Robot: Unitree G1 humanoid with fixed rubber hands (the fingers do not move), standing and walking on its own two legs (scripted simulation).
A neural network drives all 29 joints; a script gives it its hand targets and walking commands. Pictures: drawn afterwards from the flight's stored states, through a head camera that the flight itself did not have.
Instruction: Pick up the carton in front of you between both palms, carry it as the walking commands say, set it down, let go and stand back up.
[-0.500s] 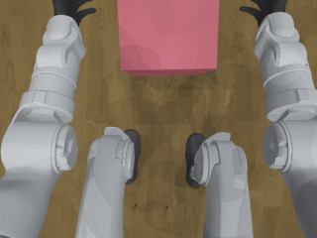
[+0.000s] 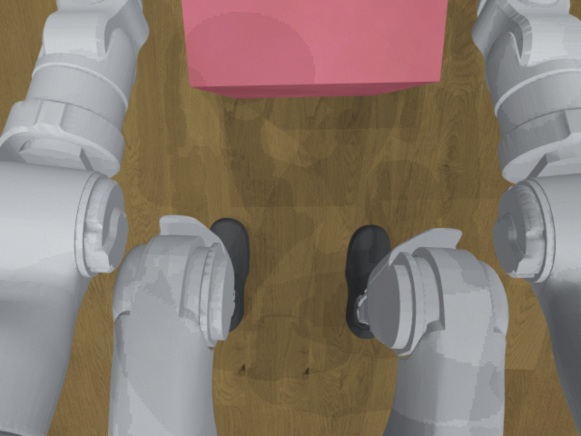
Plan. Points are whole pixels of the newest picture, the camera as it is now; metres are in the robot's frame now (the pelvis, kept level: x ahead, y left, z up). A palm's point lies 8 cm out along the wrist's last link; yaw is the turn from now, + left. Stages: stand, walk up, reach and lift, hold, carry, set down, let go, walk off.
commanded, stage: reach and lift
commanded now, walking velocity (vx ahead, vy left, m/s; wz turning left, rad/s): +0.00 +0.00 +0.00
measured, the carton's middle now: out of the picture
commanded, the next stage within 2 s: none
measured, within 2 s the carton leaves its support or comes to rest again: leaves its support in 0.68 s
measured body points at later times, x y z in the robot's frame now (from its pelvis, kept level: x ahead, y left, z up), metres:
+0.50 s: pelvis -0.01 +0.00 +0.00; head +0.37 +0.00 +0.23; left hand +0.56 +0.16 -0.18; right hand +0.58 -0.14 -0.17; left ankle +0.11 +0.12 -0.33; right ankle +0.11 -0.12 -0.33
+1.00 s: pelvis -0.01 +0.01 +0.07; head +0.28 +0.00 +0.42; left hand +0.52 +0.15 -0.01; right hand +0.52 -0.15 -0.01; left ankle +0.11 +0.13 -0.33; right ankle +0.11 -0.12 -0.33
